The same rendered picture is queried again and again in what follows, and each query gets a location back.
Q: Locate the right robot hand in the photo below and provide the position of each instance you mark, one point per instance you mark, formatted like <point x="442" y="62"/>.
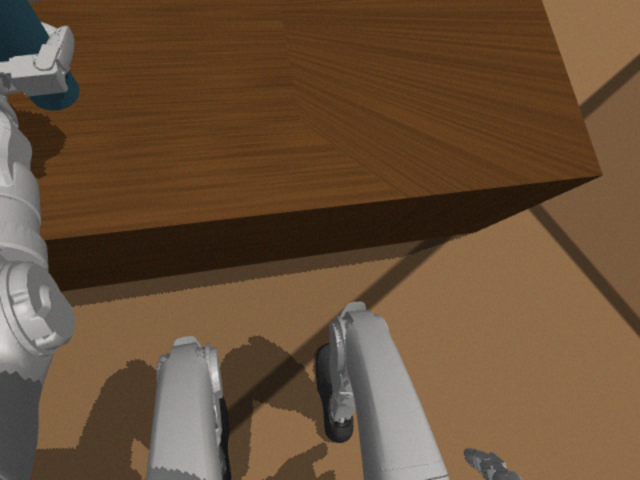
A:
<point x="489" y="465"/>

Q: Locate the can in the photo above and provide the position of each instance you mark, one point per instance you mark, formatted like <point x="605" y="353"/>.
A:
<point x="21" y="33"/>

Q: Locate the left robot hand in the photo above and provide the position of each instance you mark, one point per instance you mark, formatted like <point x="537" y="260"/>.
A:
<point x="43" y="73"/>

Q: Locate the left robot arm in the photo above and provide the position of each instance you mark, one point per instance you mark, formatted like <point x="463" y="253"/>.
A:
<point x="35" y="317"/>

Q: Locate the right robot foot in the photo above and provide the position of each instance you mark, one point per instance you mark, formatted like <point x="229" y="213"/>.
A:
<point x="336" y="432"/>

